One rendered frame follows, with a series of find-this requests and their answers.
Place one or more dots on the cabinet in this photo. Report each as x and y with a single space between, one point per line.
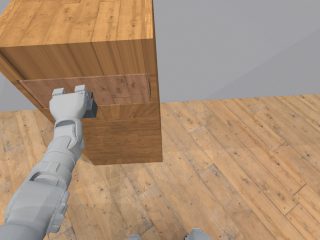
46 39

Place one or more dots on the left robot hand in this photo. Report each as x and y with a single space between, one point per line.
73 105

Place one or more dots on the left robot forearm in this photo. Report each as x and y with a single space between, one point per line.
58 162

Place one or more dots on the drawer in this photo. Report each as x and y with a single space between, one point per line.
107 89

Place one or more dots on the handle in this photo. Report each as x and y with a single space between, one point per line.
91 109

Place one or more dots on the right robot shin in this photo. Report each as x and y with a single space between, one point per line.
195 230

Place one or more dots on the left robot upper arm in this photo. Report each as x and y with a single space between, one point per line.
38 210

